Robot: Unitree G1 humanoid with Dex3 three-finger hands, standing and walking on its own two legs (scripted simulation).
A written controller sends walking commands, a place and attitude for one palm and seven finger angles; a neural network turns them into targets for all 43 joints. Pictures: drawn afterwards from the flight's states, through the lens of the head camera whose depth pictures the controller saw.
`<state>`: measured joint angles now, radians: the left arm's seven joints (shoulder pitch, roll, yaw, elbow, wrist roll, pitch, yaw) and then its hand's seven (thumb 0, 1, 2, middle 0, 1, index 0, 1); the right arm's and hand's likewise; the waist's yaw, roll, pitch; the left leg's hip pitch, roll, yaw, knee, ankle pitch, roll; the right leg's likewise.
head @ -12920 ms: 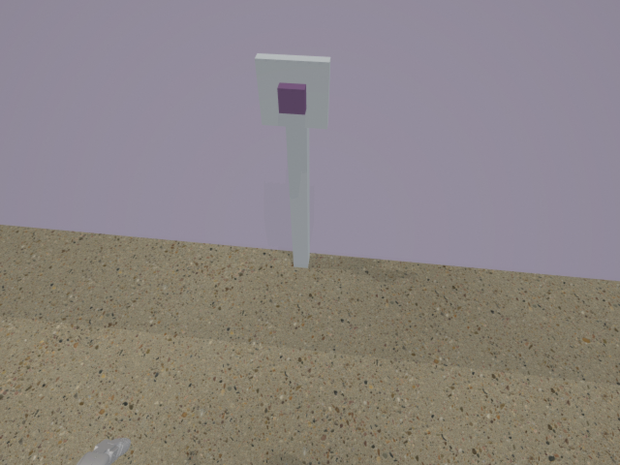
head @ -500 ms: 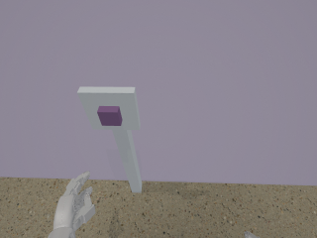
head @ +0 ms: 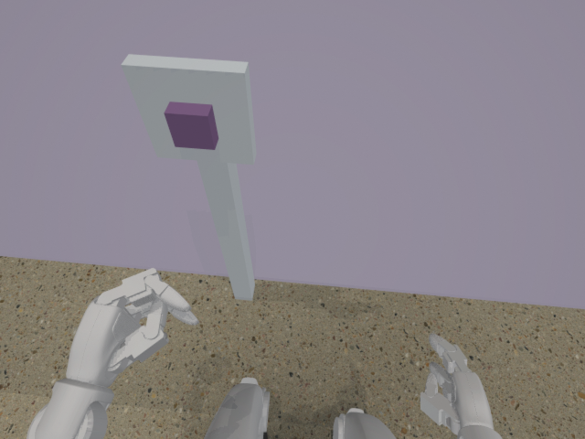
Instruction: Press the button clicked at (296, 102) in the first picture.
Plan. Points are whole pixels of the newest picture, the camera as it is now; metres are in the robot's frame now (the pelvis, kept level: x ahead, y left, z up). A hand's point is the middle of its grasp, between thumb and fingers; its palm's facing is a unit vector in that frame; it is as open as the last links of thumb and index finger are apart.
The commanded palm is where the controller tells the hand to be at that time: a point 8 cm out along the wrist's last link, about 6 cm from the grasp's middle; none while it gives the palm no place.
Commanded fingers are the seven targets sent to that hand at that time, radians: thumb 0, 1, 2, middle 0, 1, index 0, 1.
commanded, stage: raise the hand and make a fist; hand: left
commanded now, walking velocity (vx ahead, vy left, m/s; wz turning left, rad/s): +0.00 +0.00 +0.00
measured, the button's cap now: (193, 125) +0.55 +0.21 +0.10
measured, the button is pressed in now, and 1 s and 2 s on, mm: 0 0 0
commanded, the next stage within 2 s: aim a knuckle at the button in 1.32 s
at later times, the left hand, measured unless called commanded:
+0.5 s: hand (123, 307) +0.25 +0.22 +0.08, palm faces +0.01 -1.00 -0.03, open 3.1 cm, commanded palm +0.22 +0.28 +0.08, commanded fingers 0.00 0.90 0.90 -1.30 -1.50 -1.30 -1.50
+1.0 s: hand (104, 292) +0.26 +0.25 +0.09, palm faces -0.02 -1.00 -0.04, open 3.1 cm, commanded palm +0.23 +0.30 +0.10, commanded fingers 0.00 0.90 0.90 -1.30 -1.50 -1.30 -1.50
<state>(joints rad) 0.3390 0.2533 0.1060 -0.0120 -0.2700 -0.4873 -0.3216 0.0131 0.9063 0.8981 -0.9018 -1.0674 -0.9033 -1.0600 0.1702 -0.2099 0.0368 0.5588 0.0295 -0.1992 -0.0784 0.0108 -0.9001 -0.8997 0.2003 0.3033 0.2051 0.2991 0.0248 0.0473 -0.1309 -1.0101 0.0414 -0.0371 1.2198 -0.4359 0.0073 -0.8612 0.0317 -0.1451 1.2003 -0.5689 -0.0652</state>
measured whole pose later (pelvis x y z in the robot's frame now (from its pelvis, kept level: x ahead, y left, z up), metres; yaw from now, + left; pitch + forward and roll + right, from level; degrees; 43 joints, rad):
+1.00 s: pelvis +0.03 +0.04 +0.04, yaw -1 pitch +12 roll -4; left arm 0.34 0.28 0.21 0.00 -0.29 -0.31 -0.30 0.01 0.91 0.90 -1.30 -1.50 -1.30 -1.50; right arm 0.25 -0.24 0.04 0.52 0.03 -0.14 -0.06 0.01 -0.90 -0.90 0.20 0.30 0.21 0.30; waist -0.01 0.04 -0.12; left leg -0.84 0.02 0.02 1.05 -0.42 0.07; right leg -0.69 0.01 -0.09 0.99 -0.50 0.00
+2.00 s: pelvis +0.04 +0.01 +0.03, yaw -2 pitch +15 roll -2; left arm 0.00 0.27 0.23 0.31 -0.27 -0.33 -0.25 0.01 0.90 0.90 -1.30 -1.50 -1.30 -1.50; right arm 0.27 -0.27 0.02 0.57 0.03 -0.12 -0.06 0.01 -0.90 -0.90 0.20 0.30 0.21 0.30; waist -0.03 0.04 -0.13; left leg -0.88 0.04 0.03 1.05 -0.42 0.03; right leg -0.76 0.03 -0.07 1.03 -0.53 -0.03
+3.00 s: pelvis +0.03 +0.03 +0.02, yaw -3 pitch +18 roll -3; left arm -0.46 0.28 0.26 0.79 -0.17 -0.47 -0.17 0.02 0.90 0.90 -1.30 -1.50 -1.30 -1.50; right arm 0.32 -0.26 0.01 0.64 0.01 0.02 -0.01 0.01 -0.90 -0.90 0.20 0.30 0.20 0.30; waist -0.07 0.03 -0.14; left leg -0.98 0.04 0.04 1.10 -0.43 0.05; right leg -0.86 0.03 -0.06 1.07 -0.53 -0.02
